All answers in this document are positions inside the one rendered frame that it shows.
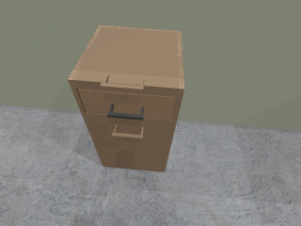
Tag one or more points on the cabinet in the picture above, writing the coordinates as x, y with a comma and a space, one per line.
134, 56

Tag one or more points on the drawer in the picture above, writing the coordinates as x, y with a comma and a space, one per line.
155, 106

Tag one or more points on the handle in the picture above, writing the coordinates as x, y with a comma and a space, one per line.
128, 136
122, 87
127, 116

